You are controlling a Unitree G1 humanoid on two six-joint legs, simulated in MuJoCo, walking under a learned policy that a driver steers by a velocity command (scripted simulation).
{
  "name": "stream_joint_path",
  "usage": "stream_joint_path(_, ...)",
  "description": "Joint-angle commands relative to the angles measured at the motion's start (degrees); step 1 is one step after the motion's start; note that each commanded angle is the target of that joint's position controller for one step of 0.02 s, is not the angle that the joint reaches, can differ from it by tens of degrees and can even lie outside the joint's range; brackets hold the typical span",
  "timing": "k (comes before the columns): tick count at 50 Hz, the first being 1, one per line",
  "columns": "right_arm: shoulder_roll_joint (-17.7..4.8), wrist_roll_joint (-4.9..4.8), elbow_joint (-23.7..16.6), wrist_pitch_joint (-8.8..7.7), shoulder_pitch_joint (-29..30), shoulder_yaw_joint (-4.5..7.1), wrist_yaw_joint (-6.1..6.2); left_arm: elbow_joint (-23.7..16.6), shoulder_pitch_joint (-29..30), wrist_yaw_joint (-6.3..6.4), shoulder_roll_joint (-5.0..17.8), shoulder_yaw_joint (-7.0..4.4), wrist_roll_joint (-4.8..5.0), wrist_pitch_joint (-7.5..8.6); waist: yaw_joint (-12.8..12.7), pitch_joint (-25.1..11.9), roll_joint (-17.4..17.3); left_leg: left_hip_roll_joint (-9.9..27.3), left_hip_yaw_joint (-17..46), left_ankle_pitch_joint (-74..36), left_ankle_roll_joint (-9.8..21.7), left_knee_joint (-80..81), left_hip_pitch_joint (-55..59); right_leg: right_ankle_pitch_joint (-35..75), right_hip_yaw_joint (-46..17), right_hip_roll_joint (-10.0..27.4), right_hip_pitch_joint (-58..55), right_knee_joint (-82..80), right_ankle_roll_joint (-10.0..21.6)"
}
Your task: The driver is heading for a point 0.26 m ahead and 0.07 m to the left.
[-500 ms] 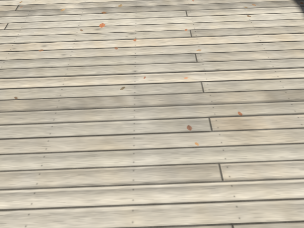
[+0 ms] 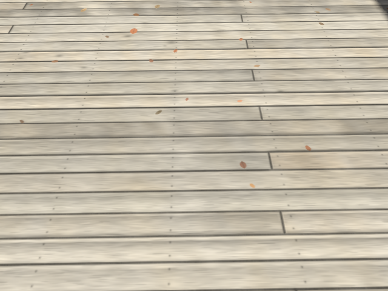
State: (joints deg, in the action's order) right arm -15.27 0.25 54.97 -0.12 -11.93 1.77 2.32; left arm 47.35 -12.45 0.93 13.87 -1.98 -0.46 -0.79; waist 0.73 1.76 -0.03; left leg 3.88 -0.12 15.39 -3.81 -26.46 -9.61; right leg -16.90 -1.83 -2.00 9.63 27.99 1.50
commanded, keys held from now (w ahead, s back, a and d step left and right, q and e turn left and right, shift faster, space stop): no key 0.28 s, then w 0.18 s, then no key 0.54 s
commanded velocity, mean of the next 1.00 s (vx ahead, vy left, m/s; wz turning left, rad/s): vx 0.08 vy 0.00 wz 0.00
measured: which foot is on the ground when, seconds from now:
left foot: down 0.00-1.00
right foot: down 0.00-0.54, up 0.56-0.84, down 0.86-1.00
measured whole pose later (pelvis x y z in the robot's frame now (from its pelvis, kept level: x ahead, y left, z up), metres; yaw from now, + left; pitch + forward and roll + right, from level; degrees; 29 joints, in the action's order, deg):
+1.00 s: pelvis +0.10 +0.05 +0.00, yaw +1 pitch -1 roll +0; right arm -12.6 0.3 61.4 -1.5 -14.9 1.3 1.1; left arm 57.9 -5.5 2.0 12.8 -2.9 0.7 -0.5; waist 1.3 2.1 -0.4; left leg -1.7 -2.6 20.7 2.3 -24.2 -3.0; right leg -13.3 -0.3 0.8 14.7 28.6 -0.7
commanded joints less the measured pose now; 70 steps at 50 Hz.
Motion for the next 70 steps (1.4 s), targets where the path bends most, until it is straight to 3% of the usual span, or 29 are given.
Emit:
stream_joint_path(1,-6.8,-0.05,-0.8,-0.41,-0.8,1.40,0.30,-1.6,0.0,0.37,6.3,-1.44,0.09,0.70,0.1,-1.1,0.4,0.0,-0.1,-9.9,0.7,2.8,0.5,15.4,-3.4,3.8,0.9,-4.9,1.0)
stream_joint_path(14,-5.3,-0.14,3.8,-0.17,-2.2,1.14,0.68,4.5,-1.3,0.84,5.7,-0.94,0.35,0.71,0.0,0.1,0.2,-0.8,-0.6,-8.8,1.1,3.3,-0.1,13.3,-2.2,3.1,1.2,-5.4,0.4)
stream_joint_path(16,-4.5,-0.60,4.8,0.00,-3.3,1.08,0.82,5.8,-2.6,1.12,6.5,-1.28,0.85,0.39,-0.3,-0.4,1.5,-3.4,-3.5,4.5,1.8,0.4,-1.6,-5.1,-2.4,2.4,1.4,-6.5,1.8)
stream_joint_path(17,-4.2,-0.86,4.3,-0.08,-2.6,1.04,0.87,5.9,-3.0,1.20,7.7,-1.68,1.18,0.29,-0.9,1.5,3.1,-4.4,-4.7,11.2,2.5,-2.5,-4.7,-17.8,-4.8,3.6,3.4,-8.3,3.3)
stream_joint_path(19,-2.7,-0.95,2.4,-1.24,0.2,0.72,0.52,6.3,-6.0,1.03,10.1,-2.40,1.53,0.98,-2.7,5.8,8.8,-5.3,-5.3,13.9,3.5,-11.5,-12.9,-32.8,-16.5,11.3,4.8,-15.4,8.1)
stream_joint_path(20,-1.8,-1.26,1.5,-2.20,1.2,0.47,0.03,6.8,-7.3,0.93,11.6,-2.92,1.76,1.66,-3.2,7.3,11.6,-4.0,-3.2,12.2,4.6,-16.6,-14.5,-34.5,-23.8,16.0,6.2,-18.6,11.1)
stream_joint_path(22,-2.6,-2.25,0.8,-3.99,1.1,0.75,-1.19,6.2,-5.2,0.83,10.7,-2.82,1.65,3.06,-1.9,8.7,11.6,-0.8,0.8,15.3,7.4,-20.6,-19.0,-29.1,-28.1,19.8,4.9,-19.9,13.1)
stream_joint_path(23,-2.9,-2.50,0.8,-4.75,0.1,0.82,-1.74,5.4,-3.1,0.74,10.1,-2.69,2.09,3.44,-0.6,8.1,10.3,0.2,1.2,15.7,8.7,-16.6,-17.7,-24.9,-25.8,19.3,4.1,-18.9,12.0)
stream_joint_path(24,-2.8,-2.25,1.8,-5.22,-2.3,0.94,-2.03,4.5,0.5,0.73,9.6,-2.51,2.51,3.31,1.6,7.3,8.2,-0.4,0.0,11.7,9.4,-7.9,-11.3,-17.0,-19.7,16.2,5.8,-15.9,9.5)
stream_joint_path(25,-2.5,-1.58,4.5,-5.36,-7.1,1.30,-2.10,4.0,3.0,0.67,9.2,-2.35,2.58,2.83,4.0,4.7,6.0,-3.4,-3.2,0.6,8.7,0.8,-0.8,-7.0,-12.6,11.6,8.9,-11.1,6.9)
stream_joint_path(26,-3.5,-0.41,6.5,-4.96,-10.9,1.88,-2.09,3.9,2.8,0.74,7.5,-1.93,2.11,2.61,4.4,2.0,2.7,-3.8,-1.6,-5.7,7.0,2.3,6.2,2.7,-6.8,7.4,10.9,-3.1,4.3)
stream_joint_path(27,-7.5,-0.16,6.8,-4.45,-15.5,2.76,-1.77,3.7,1.0,0.88,3.9,-0.75,0.48,2.59,4.1,-2.7,-9.6,6.4,11.8,-13.5,8.4,7.1,12.8,-2.1,0.9,1.3,15.3,12.4,-0.3)
stream_joint_path(28,-11.9,0.42,7.1,-4.42,-18.4,3.14,-2.40,2.7,0.2,1.61,3.6,-0.87,0.66,2.64,4.3,-3.2,-19.2,17.2,29.3,-19.9,16.6,12.4,13.4,-18.2,1.9,-2.5,22.4,22.6,-2.7)
stream_joint_path(29,-8.3,0.69,6.1,-5.06,-14.5,1.90,-2.44,3.9,-1.8,1.82,5.3,-1.40,1.73,2.60,1.9,-0.6,-12.1,18.7,30.3,-22.1,19.8,11.8,10.1,-19.9,-2.8,0.6,23.2,32.1,-3.0)
stream_joint_path(30,-6.5,0.15,4.8,-5.38,-10.9,1.49,-2.25,4.8,-2.6,1.56,5.9,-1.60,2.15,2.62,0.7,1.7,-8.2,16.8,23.6,-27.2,18.8,10.1,8.8,-16.8,-3.5,2.0,24.7,35.9,-2.9)
stream_joint_path(31,-6.4,0.02,3.8,-5.35,-8.0,1.38,-2.24,6.0,-3.0,1.37,5.6,-1.76,1.87,2.60,-0.4,0.9,-6.4,13.7,17.5,-31.9,16.6,9.3,8.6,-13.2,-2.7,3.5,24.1,35.3,-2.7)
stream_joint_path(32,-4.9,-0.17,3.1,-5.11,-5.6,0.87,-2.06,6.2,-2.0,1.37,5.7,-2.00,1.47,2.56,-1.0,1.0,-5.4,11.7,13.1,-37.6,14.5,8.7,8.6,-8.8,-2.5,5.1,23.5,31.7,-2.7)
stream_joint_path(34,-1.6,0.35,3.8,-4.24,-6.0,-0.34,-1.46,6.7,-0.4,0.86,3.3,-1.62,1.44,2.39,-1.1,-0.7,-6.7,7.2,5.8,-45.9,11.9,7.6,7.6,-3.1,-0.1,5.0,17.9,23.0,-3.3)
stream_joint_path(36,-3.4,0.65,4.3,-3.44,-7.0,-0.28,-0.82,6.5,1.9,0.68,1.4,-0.97,1.69,2.10,-0.6,-2.5,-6.9,5.7,3.2,-49.7,11.8,6.3,7.3,-1.3,1.5,4.1,12.7,15.2,-3.7)
stream_joint_path(39,-6.4,0.05,4.5,-2.51,-6.4,0.44,-0.50,6.3,4.1,1.10,2.8,-0.94,1.90,1.08,-0.2,-3.2,-6.4,7.2,4.7,-48.7,13.5,6.0,5.7,1.4,2.5,3.4,7.4,7.5,-3.5)
stream_joint_path(41,-5.9,-0.94,4.6,-2.22,-4.5,0.47,-0.75,7.0,3.3,1.30,3.4,-1.06,1.42,0.55,-1.8,-2.0,-5.6,6.8,4.9,-42.4,12.7,5.6,2.7,10.0,2.5,3.6,2.2,-0.6,-2.1)
stream_joint_path(42,-5.7,-1.21,5.3,-2.30,-5.8,0.64,-1.06,7.3,3.0,1.46,4.5,-1.31,0.62,0.38,-2.1,-1.5,-3.8,5.5,4.9,-36.0,11.1,5.9,1.4,17.5,1.2,4.2,-1.1,-4.8,-1.0)
stream_joint_path(43,-5.5,-0.48,5.6,-2.57,-7.3,0.78,-1.36,7.6,2.1,1.82,7.0,-1.90,0.19,0.21,-1.3,-2.4,-0.9,3.3,4.1,-27.2,9.2,5.5,-0.2,28.8,-1.6,6.7,-5.4,-4.4,0.0)
stream_joint_path(44,-4.2,0.36,6.2,-2.62,-11.4,0.81,-1.62,7.8,3.2,1.90,9.6,-2.49,0.86,0.09,1.8,-3.3,3.5,-0.4,2.3,-18.5,7.2,6.9,-2.4,34.2,-2.1,7.5,-8.1,0.0,2.2)
stream_joint_path(45,-2.4,0.42,6.7,-2.41,-11.7,0.38,-1.57,7.9,4.7,1.67,7.6,-2.35,1.47,0.00,1.4,-3.0,4.2,-1.6,1.2,-15.2,5.9,7.3,-2.5,32.0,-1.9,7.0,-7.9,1.4,3.2)
stream_joint_path(46,-2.6,0.04,6.5,-2.13,-9.7,0.40,-1.48,8.0,5.4,1.47,5.7,-2.11,1.50,0.11,0.4,-1.6,2.6,-2.3,0.4,-15.5,5.4,6.3,-2.7,31.0,-1.9,6.3,-6.7,1.3,2.8)
stream_joint_path(48,-2.7,-0.16,6.2,-1.42,-8.3,0.43,-1.03,8.7,6.0,1.21,5.0,-2.08,1.03,0.67,0.1,-2.3,1.4,-2.3,0.0,-19.8,5.1,4.7,-1.7,32.9,-2.0,5.8,-6.1,1.1,2.3)
stream_joint_path(55,-3.1,0.05,6.1,-0.22,-7.6,0.52,-0.60,11.4,6.9,1.11,5.2,-2.31,1.17,1.08,0.1,-3.8,0.6,-1.6,-0.1,-20.2,5.1,4.2,1.5,32.4,-1.6,5.4,-5.1,0.8,2.4)
stream_joint_path(70,-1.6,0.21,7.5,-0.19,-8.7,0.03,-0.26,14.9,7.1,1.53,4.6,-2.12,0.91,0.29,-0.4,0.0,-0.2,-1.5,-0.2,-7.7,5.0,6.6,-1.8,20.7,-1.3,4.4,-2.8,-2.1,1.5)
